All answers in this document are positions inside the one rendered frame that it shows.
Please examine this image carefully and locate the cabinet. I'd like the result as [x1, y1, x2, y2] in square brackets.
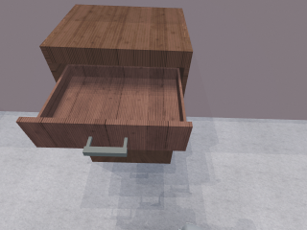
[39, 4, 193, 164]

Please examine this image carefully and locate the handle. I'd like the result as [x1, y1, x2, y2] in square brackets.
[83, 136, 128, 157]

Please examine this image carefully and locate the drawer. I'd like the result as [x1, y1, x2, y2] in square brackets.
[16, 64, 193, 151]

